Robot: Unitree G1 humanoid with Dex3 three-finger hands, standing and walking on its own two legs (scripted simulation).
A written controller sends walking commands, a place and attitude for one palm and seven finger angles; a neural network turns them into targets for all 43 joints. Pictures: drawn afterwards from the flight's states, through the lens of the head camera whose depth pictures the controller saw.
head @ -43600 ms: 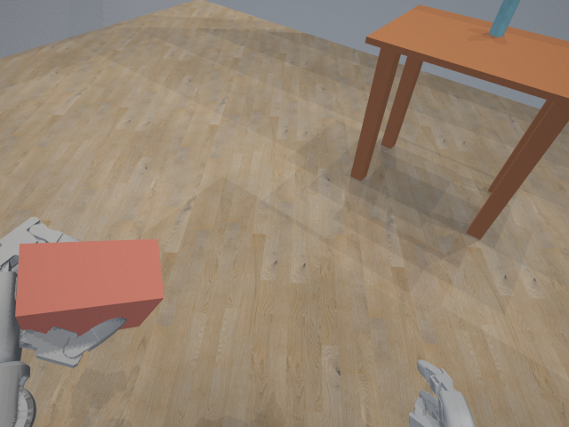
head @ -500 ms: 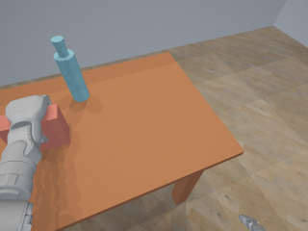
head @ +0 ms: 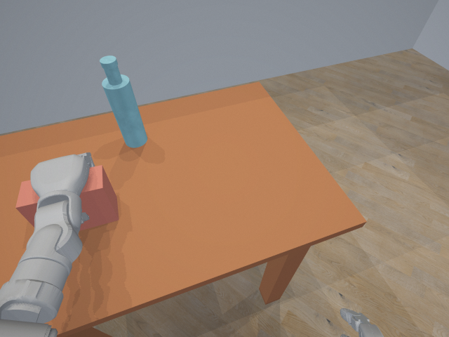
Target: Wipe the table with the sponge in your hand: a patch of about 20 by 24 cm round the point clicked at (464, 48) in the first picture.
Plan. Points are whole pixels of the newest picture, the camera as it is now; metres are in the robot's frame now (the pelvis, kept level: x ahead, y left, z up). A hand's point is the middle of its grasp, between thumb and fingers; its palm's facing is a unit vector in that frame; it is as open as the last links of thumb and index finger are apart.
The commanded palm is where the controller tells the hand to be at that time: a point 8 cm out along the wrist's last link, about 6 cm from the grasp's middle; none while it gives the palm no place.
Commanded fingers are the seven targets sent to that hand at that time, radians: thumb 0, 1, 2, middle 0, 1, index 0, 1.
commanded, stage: wipe back along the first lane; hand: left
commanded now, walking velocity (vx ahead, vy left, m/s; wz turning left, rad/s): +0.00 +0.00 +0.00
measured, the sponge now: (77, 208) +0.34 +0.34 +0.00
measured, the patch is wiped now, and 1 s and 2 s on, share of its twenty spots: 1.00 1.00 1.00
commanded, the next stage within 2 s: lift the sponge slowly off the table in 1.10 s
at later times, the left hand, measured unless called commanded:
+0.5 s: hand (75, 215) +0.30 +0.30 +0.05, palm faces +0.00 -0.05 -1.00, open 9.9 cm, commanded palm +0.25 +0.28 +0.07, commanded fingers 0.00 0.10 1.30 -1.20 -1.60 -1.20 -1.60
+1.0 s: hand (77, 239) +0.25 +0.28 +0.05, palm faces +0.01 -0.07 -1.00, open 9.9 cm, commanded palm +0.21 +0.26 +0.07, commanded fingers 0.00 0.10 1.30 -1.20 -1.60 -1.20 -1.60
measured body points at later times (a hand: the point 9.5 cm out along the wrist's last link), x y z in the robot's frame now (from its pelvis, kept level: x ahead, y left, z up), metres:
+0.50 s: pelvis +0.01 -0.01 +0.00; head +0.02 -0.03 +0.45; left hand +0.29 +0.30 +0.10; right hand +0.20 -0.25 -0.10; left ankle -0.03 +0.06 -0.73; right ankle -0.01 -0.13 -0.73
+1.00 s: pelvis +0.01 -0.01 +0.00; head +0.02 -0.04 +0.45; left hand +0.25 +0.28 +0.10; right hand +0.22 -0.24 -0.09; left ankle -0.03 +0.06 -0.73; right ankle -0.01 -0.13 -0.73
